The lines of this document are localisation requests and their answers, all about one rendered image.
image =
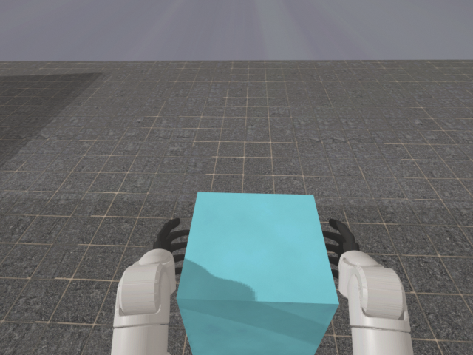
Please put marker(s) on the right robot hand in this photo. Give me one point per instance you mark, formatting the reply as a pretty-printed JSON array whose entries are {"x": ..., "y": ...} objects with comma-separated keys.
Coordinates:
[{"x": 345, "y": 240}]

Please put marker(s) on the right robot forearm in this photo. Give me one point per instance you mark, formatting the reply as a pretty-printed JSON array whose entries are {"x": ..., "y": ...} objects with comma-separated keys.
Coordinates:
[{"x": 377, "y": 306}]

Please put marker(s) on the carton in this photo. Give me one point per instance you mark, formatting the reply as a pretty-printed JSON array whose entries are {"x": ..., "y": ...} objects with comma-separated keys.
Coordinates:
[{"x": 256, "y": 278}]

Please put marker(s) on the left robot forearm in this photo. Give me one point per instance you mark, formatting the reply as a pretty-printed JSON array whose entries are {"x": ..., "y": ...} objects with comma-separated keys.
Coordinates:
[{"x": 143, "y": 304}]

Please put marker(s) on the left robot hand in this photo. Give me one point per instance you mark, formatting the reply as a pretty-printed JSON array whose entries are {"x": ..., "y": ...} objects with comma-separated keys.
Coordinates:
[{"x": 165, "y": 237}]

